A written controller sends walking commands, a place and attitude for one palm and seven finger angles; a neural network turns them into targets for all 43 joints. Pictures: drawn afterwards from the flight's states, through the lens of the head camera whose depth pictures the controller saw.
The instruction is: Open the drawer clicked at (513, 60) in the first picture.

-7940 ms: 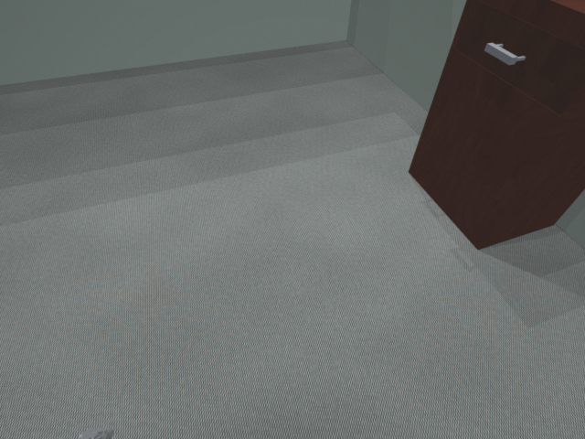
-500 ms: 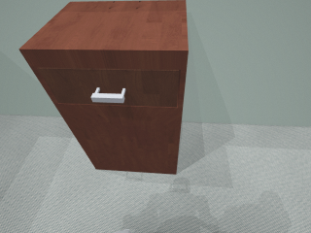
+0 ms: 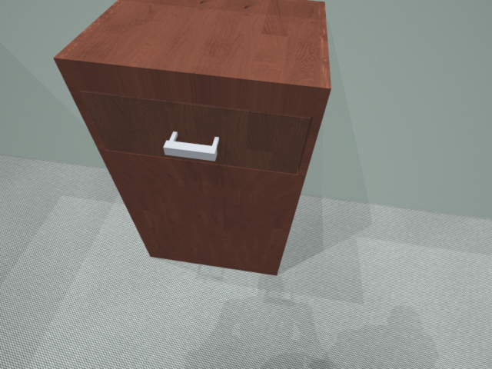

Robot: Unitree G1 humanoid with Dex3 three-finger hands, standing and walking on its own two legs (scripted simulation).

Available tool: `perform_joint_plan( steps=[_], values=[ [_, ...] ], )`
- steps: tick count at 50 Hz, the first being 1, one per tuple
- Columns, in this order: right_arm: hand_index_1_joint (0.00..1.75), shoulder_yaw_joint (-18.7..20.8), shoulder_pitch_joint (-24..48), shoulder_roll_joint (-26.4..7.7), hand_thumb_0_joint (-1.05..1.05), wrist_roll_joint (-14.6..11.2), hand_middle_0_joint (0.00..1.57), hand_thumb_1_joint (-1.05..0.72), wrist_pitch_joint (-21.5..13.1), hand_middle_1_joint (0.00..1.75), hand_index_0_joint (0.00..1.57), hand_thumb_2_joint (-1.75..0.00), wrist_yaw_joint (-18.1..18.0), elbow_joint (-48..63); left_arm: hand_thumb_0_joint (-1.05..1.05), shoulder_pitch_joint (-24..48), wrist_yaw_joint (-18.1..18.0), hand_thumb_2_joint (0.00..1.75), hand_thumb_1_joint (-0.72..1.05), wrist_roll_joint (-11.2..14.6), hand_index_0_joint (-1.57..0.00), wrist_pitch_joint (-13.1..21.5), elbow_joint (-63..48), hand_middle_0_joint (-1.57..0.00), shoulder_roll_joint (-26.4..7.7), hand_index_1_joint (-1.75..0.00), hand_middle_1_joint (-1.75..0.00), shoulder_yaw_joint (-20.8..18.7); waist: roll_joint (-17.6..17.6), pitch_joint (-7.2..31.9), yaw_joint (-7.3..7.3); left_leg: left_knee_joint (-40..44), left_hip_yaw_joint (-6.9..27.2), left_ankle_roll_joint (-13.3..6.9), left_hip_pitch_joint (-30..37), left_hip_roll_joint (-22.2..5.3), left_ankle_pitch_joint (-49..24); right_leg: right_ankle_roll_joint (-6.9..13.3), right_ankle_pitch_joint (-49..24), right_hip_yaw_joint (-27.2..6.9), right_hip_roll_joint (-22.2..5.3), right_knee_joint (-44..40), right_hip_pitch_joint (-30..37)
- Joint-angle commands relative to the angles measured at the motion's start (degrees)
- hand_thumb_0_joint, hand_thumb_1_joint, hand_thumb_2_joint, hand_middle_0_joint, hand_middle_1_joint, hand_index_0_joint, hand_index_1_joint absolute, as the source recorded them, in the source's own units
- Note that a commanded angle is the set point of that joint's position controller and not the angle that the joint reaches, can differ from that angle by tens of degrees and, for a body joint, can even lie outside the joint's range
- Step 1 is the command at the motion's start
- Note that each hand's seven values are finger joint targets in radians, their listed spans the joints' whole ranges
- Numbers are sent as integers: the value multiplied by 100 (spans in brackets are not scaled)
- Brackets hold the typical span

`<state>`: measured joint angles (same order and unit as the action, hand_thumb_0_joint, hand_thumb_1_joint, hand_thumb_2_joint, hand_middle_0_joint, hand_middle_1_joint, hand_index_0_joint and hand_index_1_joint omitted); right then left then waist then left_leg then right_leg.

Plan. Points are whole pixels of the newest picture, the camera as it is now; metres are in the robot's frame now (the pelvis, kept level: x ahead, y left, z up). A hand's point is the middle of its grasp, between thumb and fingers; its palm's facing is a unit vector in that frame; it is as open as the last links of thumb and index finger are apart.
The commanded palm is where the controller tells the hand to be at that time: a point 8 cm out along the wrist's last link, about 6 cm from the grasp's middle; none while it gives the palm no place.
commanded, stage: come to a stop and stand still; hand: left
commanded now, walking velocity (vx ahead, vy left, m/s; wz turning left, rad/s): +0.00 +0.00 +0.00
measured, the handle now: (193, 144) +0.58 +0.18 -0.02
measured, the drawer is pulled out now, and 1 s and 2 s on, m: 0.00 0.00 0.00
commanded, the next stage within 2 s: look again from close up in 0.42 s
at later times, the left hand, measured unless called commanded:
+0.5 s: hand out of the picture +0.02 +0.19 -0.18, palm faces +0.02 -0.98 -0.20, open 7.3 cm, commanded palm none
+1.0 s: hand out of the picture -0.02 +0.16 -0.17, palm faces +0.03 -0.98 -0.21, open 7.3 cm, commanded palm none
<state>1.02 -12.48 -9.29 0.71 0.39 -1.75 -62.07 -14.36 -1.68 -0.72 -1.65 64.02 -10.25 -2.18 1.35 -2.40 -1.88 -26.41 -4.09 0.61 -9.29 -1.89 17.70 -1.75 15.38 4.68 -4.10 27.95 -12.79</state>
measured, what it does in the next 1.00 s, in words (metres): stands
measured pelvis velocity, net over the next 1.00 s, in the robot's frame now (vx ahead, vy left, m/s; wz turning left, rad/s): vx -0.02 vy -0.01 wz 0.00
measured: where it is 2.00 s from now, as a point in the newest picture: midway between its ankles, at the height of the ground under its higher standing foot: outside the picture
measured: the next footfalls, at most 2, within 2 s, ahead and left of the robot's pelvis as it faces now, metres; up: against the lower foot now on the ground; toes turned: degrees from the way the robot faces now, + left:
none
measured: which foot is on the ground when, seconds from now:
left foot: down 0.00-1.00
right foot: down 0.00-1.00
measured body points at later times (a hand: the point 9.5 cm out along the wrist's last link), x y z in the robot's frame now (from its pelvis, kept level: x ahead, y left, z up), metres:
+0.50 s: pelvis +0.01 +0.02 +0.00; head +0.02 +0.02 +0.45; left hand +0.02 +0.24 -0.16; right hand +0.00 -0.20 -0.16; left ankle -0.04 +0.12 -0.74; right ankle -0.01 -0.13 -0.74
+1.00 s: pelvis -0.02 -0.01 +0.00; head -0.01 -0.03 +0.45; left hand -0.02 +0.21 -0.15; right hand -0.01 -0.23 -0.17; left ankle -0.04 +0.12 -0.74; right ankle -0.01 -0.13 -0.74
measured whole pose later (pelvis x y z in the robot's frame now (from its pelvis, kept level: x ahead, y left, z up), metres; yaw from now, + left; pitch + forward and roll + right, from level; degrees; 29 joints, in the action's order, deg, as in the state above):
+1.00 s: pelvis -0.02 -0.01 +0.00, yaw +0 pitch -2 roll +1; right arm -0.8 -17.1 -9.3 0.8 -0.8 -1.6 -61.7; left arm -16.0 -1.3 -0.6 0.2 63.9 -7.8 0.2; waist -1.6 -2.5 0.0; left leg -27.4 -4.0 1.6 -8.5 -2.6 16.9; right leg -0.3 15.9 4.7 -3.5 30.4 -12.7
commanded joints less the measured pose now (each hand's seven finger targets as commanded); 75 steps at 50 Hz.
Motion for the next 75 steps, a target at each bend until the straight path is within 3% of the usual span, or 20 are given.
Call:
perform_joint_plan(
  steps=[1, 8, 13, 25, 26, 27, 28, 30, 32, 37, 51, 55, 57, 60, 63, 66, 69, 70, 72, 75],
  values=[
    [30, 72, -275, -634, 0, -17, 20, -90, -119, 30, 20, -90, -40, 86, 0, -222, -7, 90, 90, -6, -20, 159, -70, -20, -417, -30, -30, 38, -538, 160, 87, 615, 415, -194, 56, -639, -2064, 134, -1267, -304, -260, -423, 309],
    [30, 43, -369, -614, 0, -31, 20, -90, -164, 30, 20, -90, -54, -36, 0, -205, -35, 90, 90, -10, -20, 182, 50, -20, -435, -30, -30, 80, -271, 122, 143, 633, 383, -133, 198, -597, -2438, 114, -1579, -292, -315, -477, 461],
    [30, 24, -451, -603, 0, -26, 20, -90, -181, 30, 20, -90, -64, -95, 0, -230, -46, 90, 90, 0, -20, 181, 75, -20, -417, -30, -30, 94, -290, 52, 133, 686, 384, -123, 209, -572, -2534, 106, -1623, -260, -320, -499, 541],
    [30, 5, -766, -471, 0, -28, 20, -90, -207, 30, 20, -90, -72, -282, 0, -283, -66, 90, 90, 26, -20, 196, 86, -20, -358, -30, -30, 98, -177, 5, 128, 788, 372, -136, 175, -545, -2295, 123, -1545, -242, -325, -587, 664],
    [30, 13, -498, -773, 0, -101, 20, -90, -264, 30, 20, -90, 3, 137, 0, -501, -297, 90, 90, -41, -20, 334, 146, -20, -502, -30, -30, 175, -263, -250, 132, -215, 349, -20, -332, -607, -3587, 194, -2790, -548, -461, -230, 324],
    [30, 24, -862, -549, 0, 15, 20, -90, -282, 30, 20, -90, 20, 207, 0, -561, -249, 90, 90, -35, -20, 384, -77, -20, -634, -30, -30, 109, -671, 215, 190, -82, 365, -35, -304, -378, -2689, 345, -2407, -398, -496, 121, 680],
    [30, -24, -773, -520, 0, 39, 20, -90, -282, 30, 20, -90, 54, 231, 0, -483, -192, 90, 90, -13, -20, 396, -122, -20, -650, -30, -30, 139, -671, 192, 107, -12, 301, -76, -447, -402, -1981, 353, -1919, -348, -436, 98, 589],
    [30, -53, -884, -506, 0, 32, 20, -90, -278, 30, 20, -90, 36, 367, 0, -374, -110, 90, 90, -1, -20, 358, -201, -20, -461, -30, -30, 176, -407, 420, 184, 101, 491, -208, -292, -490, -1981, 345, -1162, -237, -271, 156, 480],
    [30, -62, -960, -540, 0, 23, 20, -90, -270, 30, 20, -90, 2, 380, 0, -360, -84, 90, 90, 9, -20, 317, -214, -20, -370, -30, -30, 191, -288, 283, 195, 113, 504, -266, -239, -535, -2214, 332, -1048, -184, -217, 167, 362],
    [30, -91, -856, -485, 0, 13, 20, -90, -192, 30, 20, -90, 11, 399, 0, -349, -25, 90, 90, 11, -20, 243, -246, -20, -367, -30, -30, 188, -85, -369, 174, 418, 472, -275, -627, -421, -741, 320, -445, -307, -199, -144, 64],
    [30, -114, -843, -357, 0, 18, 20, -90, -153, 30, 20, -90, 16, 120, 0, -430, 20, 90, 90, 9, -20, 290, -177, -20, -416, -30, -30, 138, 12, -321, 179, 439, 273, -163, -354, -308, -481, 362, -205, -536, -295, -637, -94],
    [30, -108, -893, -318, 0, 16, 20, -90, -157, 30, 20, -90, 11, 41, 0, -460, 23, 90, 90, 9, -20, 319, -160, -20, -408, -30, -30, 126, 18, -159, 189, 387, 238, -140, -239, -326, -643, 377, -445, -546, -310, -690, -4],
    [30, -100, -950, -337, 0, 33, 20, -90, -144, 30, 20, -90, 26, 12, 0, -523, 35, 90, 90, -8, -20, 325, -160, -20, -458, -30, -30, 91, 98, -80, 149, 246, 145, -138, -316, -236, -151, 443, 192, -619, -354, -720, 86],
    [30, -84, -964, -274, 0, 54, 20, -90, -91, 30, 20, -90, 79, 57, 0, -628, 48, 90, 90, -38, -20, 287, -215, -20, -590, -30, -30, 3, 349, -444, 94, -226, -22, -150, -724, -32, 447, 626, 1601, -1076, -562, -1159, -169],
    [30, -64, -1090, -212, 0, 62, 20, -90, -113, 30, 20, -90, 93, 65, 0, -671, 49, 90, 90, -50, -20, 280, -283, -20, -612, -30, -30, -69, 414, -491, 133, -468, -123, -163, -596, -30, 389, 808, 1734, -1323, -730, -1335, -407],
    [30, -68, -1323, -193, 0, 70, 20, -90, -186, 30, 20, -90, 89, 14, 0, -573, 72, 90, 90, -44, -20, 285, -355, -20, -538, -30, -30, -114, 97, -551, 194, -145, -77, -177, -414, -94, 137, 806, 1246, -1046, -536, -882, -555],
    [30, -32, -1536, -427, 0, 66, 20, -90, -261, 30, 20, -90, 60, -33, 0, -461, 104, 90, 90, -72, -20, 296, -433, -20, -328, -30, -30, -113, -778, -433, 190, 288, 290, -342, -308, -542, -502, 594, 516, -261, -3, 172, -426],
    [30, -14, -1482, -507, 0, 63, 20, -90, -265, 30, 20, -90, 47, 12, 0, -511, 112, 90, 90, -75, -20, 302, -432, -20, -241, -30, -30, -99, -902, -399, 127, 349, 395, -440, -377, -663, -601, 564, 383, -100, 89, 419, -345],
    [30, -1, -1311, -521, 0, 53, 20, -90, -277, 30, 20, -90, 21, 97, 0, -648, 112, 90, 90, -77, -20, 328, -369, -20, -168, -30, -30, -79, -609, -328, 28, 133, 363, -502, -508, -650, -1121, 569, -97, -100, 78, 595, -94],
    [30, -34, -1292, -379, 0, 28, 20, -90, -315, 30, 20, -90, -63, 95, 0, -768, 40, 90, 90, -44, -20, 335, -248, -20, -194, -30, -30, -60, -201, 4, 57, -329, 94, -308, -146, -492, -2927, 532, -2036, -288, -127, 705, 207]
  ],
)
